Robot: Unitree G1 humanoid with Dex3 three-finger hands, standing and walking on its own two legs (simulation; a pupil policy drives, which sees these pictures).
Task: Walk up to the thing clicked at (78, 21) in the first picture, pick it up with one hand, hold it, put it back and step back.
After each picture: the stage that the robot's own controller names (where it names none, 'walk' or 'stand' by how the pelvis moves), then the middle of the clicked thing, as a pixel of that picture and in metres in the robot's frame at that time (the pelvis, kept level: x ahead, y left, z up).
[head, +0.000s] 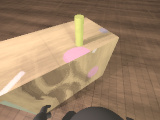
stand; (79, 32) +0.65 +0.14 +0.14
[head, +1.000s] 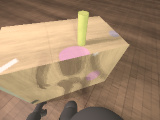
rise first; (82, 30) +0.61 +0.14 +0.16
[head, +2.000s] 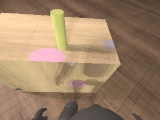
rise first; (60, 32) +0.49 +0.26 +0.17
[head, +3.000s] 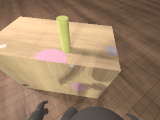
stand; (64, 36) +0.52 +0.23 +0.16
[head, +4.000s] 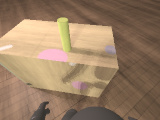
stand; (65, 36) +0.55 +0.23 +0.14
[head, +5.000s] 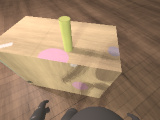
stand; (66, 36) +0.53 +0.22 +0.14
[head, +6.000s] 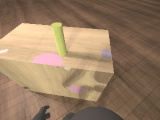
stand; (60, 41) +0.52 +0.26 +0.14
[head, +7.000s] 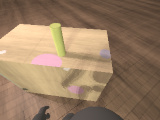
stand; (59, 41) +0.51 +0.27 +0.14
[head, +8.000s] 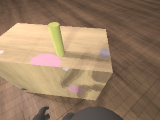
rise first; (57, 41) +0.50 +0.28 +0.14
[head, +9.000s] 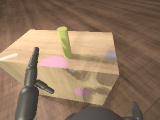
rise first; (65, 44) +0.51 +0.26 +0.14
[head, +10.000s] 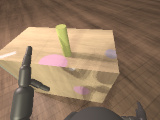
go down; (64, 42) +0.51 +0.26 +0.14
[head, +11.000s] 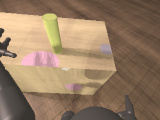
go down; (54, 37) +0.49 +0.24 +0.15
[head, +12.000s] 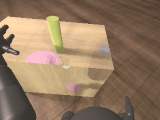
approach; (56, 37) +0.52 +0.25 +0.15
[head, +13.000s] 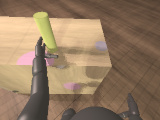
close; (47, 35) +0.50 +0.27 +0.17
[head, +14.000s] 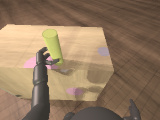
lift; (55, 50) +0.39 +0.23 +0.17
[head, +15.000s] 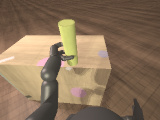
lift; (70, 46) +0.34 +0.13 +0.28
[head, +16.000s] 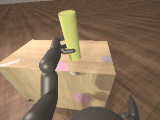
hold; (71, 39) +0.33 +0.13 +0.34
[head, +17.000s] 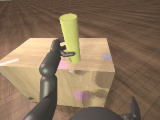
hold; (72, 42) +0.33 +0.12 +0.32
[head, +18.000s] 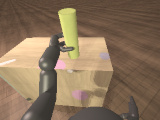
crouch; (71, 38) +0.35 +0.12 +0.33
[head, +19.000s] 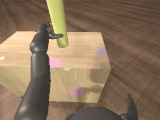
crouch; (59, 25) +0.44 +0.19 +0.33
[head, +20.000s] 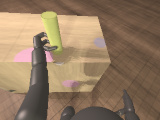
lower; (54, 37) +0.48 +0.21 +0.18
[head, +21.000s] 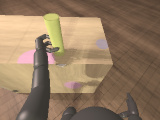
lower; (56, 38) +0.47 +0.21 +0.18
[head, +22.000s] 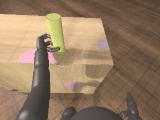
lower; (57, 38) +0.47 +0.21 +0.18
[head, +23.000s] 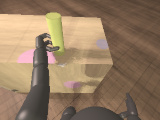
lower; (57, 37) +0.47 +0.21 +0.18
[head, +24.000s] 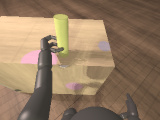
draw back; (62, 38) +0.47 +0.19 +0.18
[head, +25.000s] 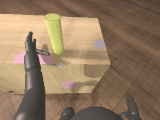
withdraw; (56, 38) +0.46 +0.20 +0.18
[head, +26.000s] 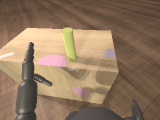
sink last; (70, 46) +0.46 +0.20 +0.16
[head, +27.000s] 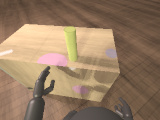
stand; (71, 46) +0.46 +0.19 +0.15
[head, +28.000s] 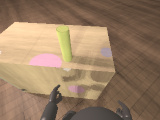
stand; (65, 46) +0.44 +0.20 +0.15
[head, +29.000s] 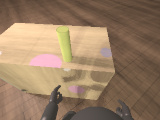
stand; (65, 46) +0.44 +0.20 +0.14
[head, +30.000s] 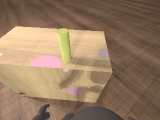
walk; (65, 47) +0.46 +0.21 +0.15
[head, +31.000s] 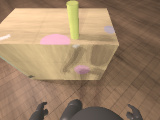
walk; (73, 22) +0.63 +0.18 +0.17
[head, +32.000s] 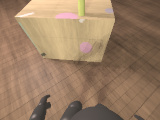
walk; (81, 1) +1.00 +0.17 +0.16
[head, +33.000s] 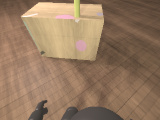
stand; (77, 5) +1.18 +0.23 +0.16
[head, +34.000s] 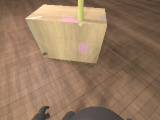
stand; (80, 9) +1.16 +0.20 +0.14
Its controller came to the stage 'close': yes
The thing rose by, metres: 0.20
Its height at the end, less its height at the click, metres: +0.00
